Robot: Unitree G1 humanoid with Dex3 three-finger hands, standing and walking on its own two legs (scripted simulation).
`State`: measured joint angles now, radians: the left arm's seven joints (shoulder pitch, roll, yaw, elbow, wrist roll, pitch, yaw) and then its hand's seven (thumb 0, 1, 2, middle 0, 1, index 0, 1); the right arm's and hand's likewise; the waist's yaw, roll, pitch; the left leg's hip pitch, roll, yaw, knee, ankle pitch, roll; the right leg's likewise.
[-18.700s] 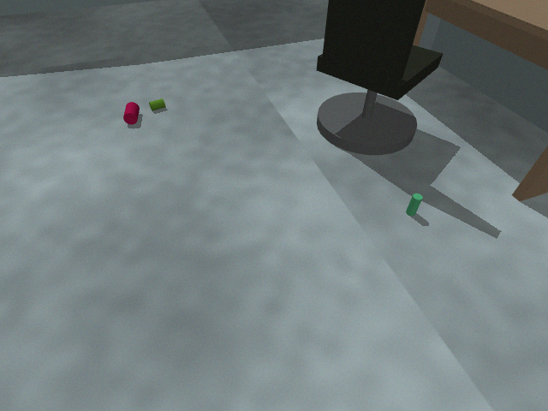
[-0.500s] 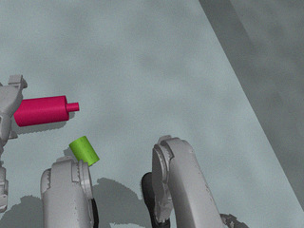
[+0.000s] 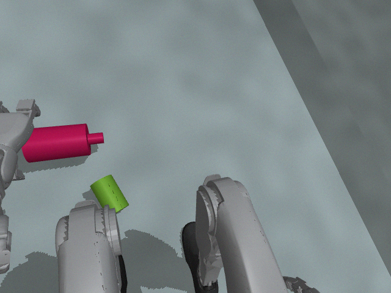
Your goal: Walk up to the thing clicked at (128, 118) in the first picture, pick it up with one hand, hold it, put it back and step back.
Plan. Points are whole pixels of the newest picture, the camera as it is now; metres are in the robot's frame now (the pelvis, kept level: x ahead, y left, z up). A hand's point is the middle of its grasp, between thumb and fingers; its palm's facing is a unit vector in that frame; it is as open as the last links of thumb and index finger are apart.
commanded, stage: approach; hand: left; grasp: from above
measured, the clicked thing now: (67, 141) +0.50 +0.21 -0.30
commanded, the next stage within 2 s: close in in 0.64 s
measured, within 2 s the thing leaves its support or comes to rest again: neither
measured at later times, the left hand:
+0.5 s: hand (56, 122) +0.51 +0.21 -0.18, palm faces -0.39 -0.01 -0.92, open 13.9 cm
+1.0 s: hand (44, 136) +0.48 +0.23 -0.19, palm faces -0.46 -0.02 -0.89, open 13.5 cm
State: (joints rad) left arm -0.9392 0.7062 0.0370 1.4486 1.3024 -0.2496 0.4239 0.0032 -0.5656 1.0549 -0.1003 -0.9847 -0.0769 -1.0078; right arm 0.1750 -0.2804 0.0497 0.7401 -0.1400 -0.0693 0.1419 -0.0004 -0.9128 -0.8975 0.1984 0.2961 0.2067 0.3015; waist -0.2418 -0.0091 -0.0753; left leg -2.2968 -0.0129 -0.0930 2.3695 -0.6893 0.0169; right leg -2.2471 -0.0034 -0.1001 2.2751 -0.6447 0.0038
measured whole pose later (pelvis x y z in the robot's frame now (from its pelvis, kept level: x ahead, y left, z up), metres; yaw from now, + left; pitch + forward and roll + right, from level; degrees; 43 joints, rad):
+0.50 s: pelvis +0.00 +0.00 -0.01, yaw -1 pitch +35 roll -7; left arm -1.08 0.68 0.08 1.57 1.32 -0.14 0.51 0.00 -0.54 1.08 -0.09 -1.06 -0.08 -1.07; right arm 0.20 -0.29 0.09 0.72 -0.17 -0.10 0.18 0.00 -0.91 -0.89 0.20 0.30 0.21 0.30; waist -0.34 0.02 -0.04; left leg -2.33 0.00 -0.11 2.41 -0.70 0.01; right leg -2.30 0.01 -0.11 2.31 -0.63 0.00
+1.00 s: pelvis +0.00 +0.00 -0.01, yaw -1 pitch +35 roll -8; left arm -1.06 0.69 0.00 1.60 1.33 -0.21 0.47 0.00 -0.50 1.13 -0.11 -1.10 -0.10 -1.11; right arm 0.16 -0.30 0.09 0.71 -0.16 -0.10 0.16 0.00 -0.91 -0.89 0.20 0.30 0.21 0.30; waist -0.31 -0.02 -0.06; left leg -2.31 -0.01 -0.12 2.40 -0.70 0.01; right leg -2.26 0.00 -0.12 2.29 -0.64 0.00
